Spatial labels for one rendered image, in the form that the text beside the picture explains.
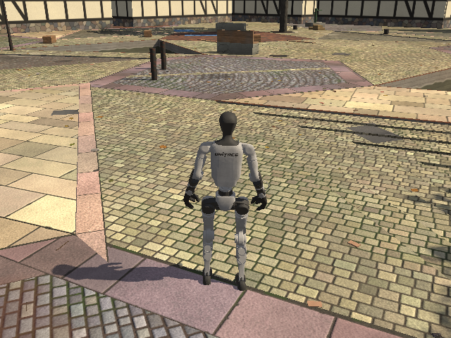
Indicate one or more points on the humanoid robot torso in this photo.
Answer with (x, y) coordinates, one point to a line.
(226, 164)

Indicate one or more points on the robot right upper arm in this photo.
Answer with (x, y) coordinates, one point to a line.
(249, 151)

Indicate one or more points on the robot head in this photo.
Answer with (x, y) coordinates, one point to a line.
(228, 121)

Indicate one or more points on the robot left upper arm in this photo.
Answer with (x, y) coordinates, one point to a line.
(204, 148)

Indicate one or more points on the robot right forearm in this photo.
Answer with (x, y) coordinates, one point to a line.
(260, 187)

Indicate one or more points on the robot left hand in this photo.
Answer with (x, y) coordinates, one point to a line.
(191, 198)

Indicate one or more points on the robot right hand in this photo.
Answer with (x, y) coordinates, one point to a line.
(258, 201)

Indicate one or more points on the robot left forearm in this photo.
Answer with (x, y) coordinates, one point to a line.
(191, 185)

